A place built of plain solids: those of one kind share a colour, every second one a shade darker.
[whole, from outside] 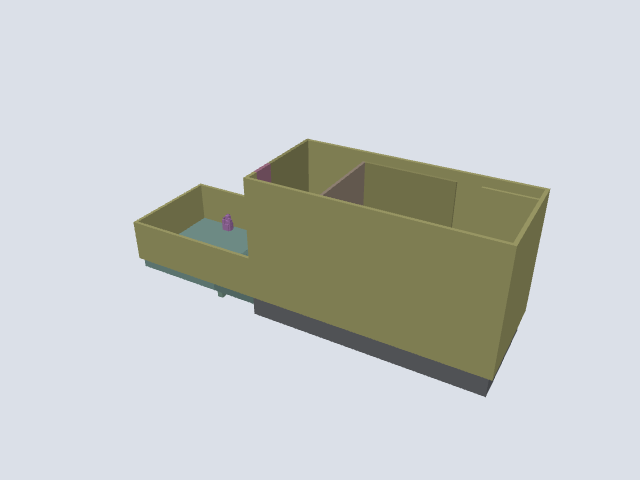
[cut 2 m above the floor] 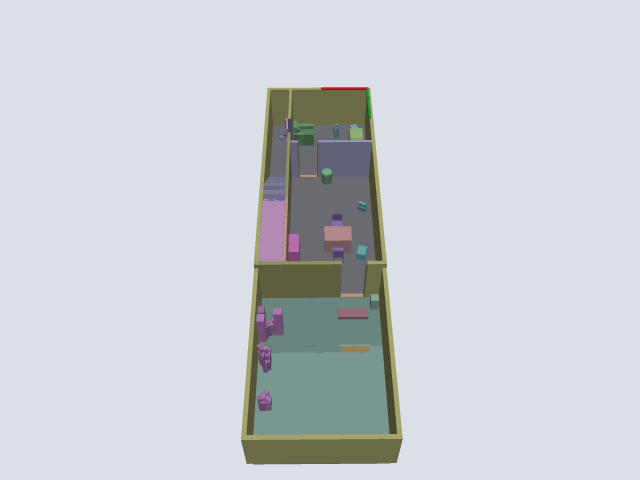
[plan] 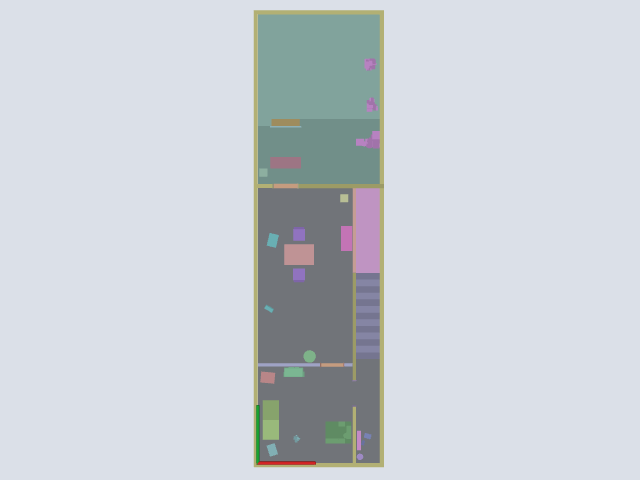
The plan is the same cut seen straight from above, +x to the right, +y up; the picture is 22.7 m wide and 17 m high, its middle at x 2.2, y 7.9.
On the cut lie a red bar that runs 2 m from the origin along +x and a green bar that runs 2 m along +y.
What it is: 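A terraced town house, two up and two down, 4.3 m between the party walls, 9.7 m deep; a hall 0.84 m wide; a stair of 14 risers of 193 mm on goings of 235 mm, 0.84 m wide, straight between the party wall and the hall's partition, arriving straight on the upper floor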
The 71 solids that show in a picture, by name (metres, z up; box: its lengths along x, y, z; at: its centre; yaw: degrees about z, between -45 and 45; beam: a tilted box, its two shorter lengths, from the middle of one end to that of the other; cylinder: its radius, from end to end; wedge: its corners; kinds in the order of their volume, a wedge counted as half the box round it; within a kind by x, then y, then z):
{
 "wall_1": {"box": [0.15, 10.04, 5.35], "at": [-0.07, 4.87, 2.62]},
 "wall_2": {"box": [0.15, 6.3, 1.85], "at": [-0.07, 12.89, 0.88]},
 "wall_3": {"box": [0.67, 0.15, 5.35], "at": [0.18, 9.81, 2.62]},
 "wall_4": {"box": [4.61, 0.15, 5.35], "at": [2.16, -0.07, 2.62]},
 "wall_5": {"box": [4.61, 0.15, 1.85], "at": [2.16, 15.96, 0.88]},
 "wall_6": {"box": [3.01, 0.15, 5.35], "at": [2.96, 9.81, 2.62]},
 "wall_7": {"box": [0.12, 2.0, 5.35], "at": [3.42, 1.0, 2.62]},
 "wall_8": {"box": [0.12, 3.8, 5.35], "at": [3.42, 4.83, 2.62]},
 "wall_9": {"box": [0.15, 10.04, 5.35], "at": [4.39, 4.87, 2.62]},
 "wall_10": {"box": [0.15, 6.3, 1.85], "at": [4.39, 12.89, 0.88]},
 "ground_1": {"box": [0.48, 0.25, 0.5], "at": [0.24, 12.06, -0.25]},
 "ground_2": {"box": [4.31, 2.06, 0.5], "at": [2.16, 10.91, -0.25]},
 "ground_3": {"box": [4.31, 3.7, 0.5], "at": [2.16, 14.04, -0.25]},
 "ground_4": {"box": [2.83, 0.25, 0.5], "at": [2.9, 12.06, -0.25]},
 "under_landing_1": {"box": [0.84, 3.0, 2.68], "at": [3.9, 8.23, 1.29]},
 "tread_1": {"box": [0.84, 0.24, 0.24], "at": [3.9, 3.8, 0.07]},
 "tread_2": {"box": [0.84, 0.24, 0.44], "at": [3.9, 4.04, 0.17]},
 "tread_3": {"box": [0.84, 0.24, 0.63], "at": [3.9, 4.27, 0.26]},
 "tread_4": {"box": [0.84, 0.24, 0.82], "at": [3.9, 4.51, 0.36]},
 "tread_5": {"box": [0.84, 0.24, 1.01], "at": [3.9, 4.74, 0.46]},
 "tread_6": {"box": [0.84, 0.24, 1.21], "at": [3.9, 4.98, 0.55]},
 "tread_7": {"box": [0.84, 0.24, 1.4], "at": [3.9, 5.21, 0.65]},
 "tread_8": {"box": [0.84, 0.24, 1.59], "at": [3.9, 5.45, 0.75]},
 "tread_9": {"box": [0.84, 0.24, 1.78], "at": [3.9, 5.68, 0.84]},
 "tread_10": {"box": [0.84, 0.24, 1.98], "at": [3.9, 5.91, 0.94]},
 "tread_11": {"box": [0.84, 0.24, 2.17], "at": [3.9, 6.15, 1.03]},
 "tread_12": {"box": [0.84, 0.24, 2.36], "at": [3.9, 6.38, 1.13]},
 "tread_13": {"box": [0.84, 0.24, 2.55], "at": [3.9, 6.62, 1.23]},
 "bedroom_front_wall_1": {"box": [3.42, 0.12, 2.7], "at": [1.71, 6.68, 3.95]},
 "partition_low_beyond_1": {"box": [0.12, 3.0, 2.65], "at": [3.42, 8.24, 1.27]},
 "kitchen_wall_1": {"box": [2.2, 0.12, 2.65], "at": [1.1, 3.48, 1.27]},
 "kitchen_wall_2": {"box": [0.3, 0.12, 2.65], "at": [3.21, 3.48, 1.27]},
 "kitchen_table_1": {"box": [1.06, 0.74, 0.78], "at": [1.46, 7.38, 0.34]},
 "own_plant_yard_1": {"box": [0.3, 0.25, 1.38], "at": [3.62, 11.36, 0.64]},
 "own_plant_yard_2": {"box": [0.17, 0.35, 0.38], "at": [3.87, 14.15, 0.14]},
 "own_plant_yard_3": {"box": [0.28, 0.33, 0.58], "at": [3.99, 12.7, 0.24]},
 "own_plant_yard_4": {"cylinder": 0.13, "from": [4.0, 11.4, -0.05], "to": [4.0, 11.4, 0.64]},
 "own_plant_yard_5": {"box": [0.17, 0.16, 0.61], "at": [4.04, 14.25, 0.25]},
 "own_plant_yard_6": {"box": [0.1, 0.16, 1.12], "at": [4.05, 12.87, 0.51]},
 "own_plant_yard_7": {"box": [0.23, 0.28, 1.38], "at": [4.18, 11.28, 0.64]},
 "own_plant_yard_8": {"box": [0.28, 0.3, 1.38], "at": [4.18, 11.61, 0.64]},
 "slotfit_sofa_1": {"box": [0.58, 0.7, 0.51], "at": [0.46, 1.17, 0.2]},
 "slotfit_sofa_2": {"box": [0.58, 0.7, 0.51], "at": [0.46, 1.87, 0.2]},
 "back_wall_over_door_1": {"box": [0.95, 0.15, 2.74], "at": [0.98, 9.81, 3.93]},
 "slotfit_chair_1": {"box": [0.46, 0.18, 0.69], "at": [2.63, 0.78, 0.29]},
 "slotfit_chair_2": {"box": [0.46, 0.17, 0.69], "at": [2.63, 1.38, 0.29]},
 "slotfit_chair_3": {"box": [0.74, 0.45, 0.5], "at": [2.76, 1.07, 0.2]},
 "slotfit_chair_4": {"box": [0.23, 0.17, 0.69], "at": [2.97, 1.38, 0.29]},
 "slotfit_chair_5": {"box": [0.17, 0.47, 0.99], "at": [3.22, 1.08, 0.44]},
 "slotfit_kitchen_wall_table_1": {"box": [0.4, 0.89, 0.9], "at": [3.15, 7.95, 0.4]},
 "slotfit_storage_1": {"box": [0.65, 0.3, 1.57], "at": [1.26, 3.21, 0.73]},
 "own_basket_passage_1": {"cylinder": 0.22, "from": [1.83, 3.78, -0.05], "to": [1.83, 3.78, 0.56]},
 "own_basket_passage_2": {"cylinder": 0.22, "from": [1.83, 3.78, -0.05], "to": [1.83, 3.78, 0.46]},
 "yard_feature_fill_1": {"box": [1.0, 0.25, 0.4], "at": [0.98, 12.06, -0.2]},
 "yard_step_1": {"box": [1.09, 0.41, 0.2], "at": [0.98, 10.64, 0.05]},
 "radiator_1": {"box": [0.14, 0.7, 0.6], "at": [3.58, 0.8, 0.42]},
 "box_cardboard_1": {"box": [0.5, 0.39, 0.3], "at": [0.35, 3.03, 0.1], "yaw": -5.1},
 "clutter_kitchen_1": {"box": [0.34, 0.47, 0.36], "at": [0.53, 7.89, 0.13], "yaw": -13.1},
 "own_bin_1": {"box": [0.29, 0.29, 0.62], "at": [0.2, 10.29, 0.26]},
 "side_chair_1": {"box": [0.38, 0.08, 0.38], "at": [1.46, 6.44, 0.65]},
 "side_chair_2": {"box": [0.42, 0.42, 0.04], "at": [1.46, 6.68, 0.43]},
 "side_chair_3": {"box": [0.42, 0.42, 0.04], "at": [1.46, 8.08, 0.43]},
 "side_chair_4": {"box": [0.38, 0.08, 0.38], "at": [1.46, 8.32, 0.65]},
 "doorframe_back_1": {"box": [0.043, 0.19, 2.15], "at": [0.54, 9.81, 1.02]},
 "doorframe_back_2": {"box": [0.043, 0.19, 2.15], "at": [1.43, 9.81, 1.02]},
 "clutter_front_1": {"box": [0.3, 0.41, 0.27], "at": [0.51, 0.47, 0.09], "yaw": 17.4},
 "own_bin_waste_kitchen_1": {"box": [0.29, 0.29, 0.37], "at": [3.06, 9.38, 0.13]},
 "threshold_1": {"box": [0.93, 0.16, 0.08], "at": [0.98, 9.81, -0.01]},
 "threshold_2": {"box": [0.86, 0.13, 0.07], "at": [2.63, 3.48, -0.01]},
 "doorframe_kitchen_1": {"box": [0.045, 0.16, 2.15], "at": [3.03, 3.48, 1.02]},
 "doorframe_front_room_1": {"box": [0.16, 0.041, 2.15], "at": [3.42, 2.02, 1.02]}
}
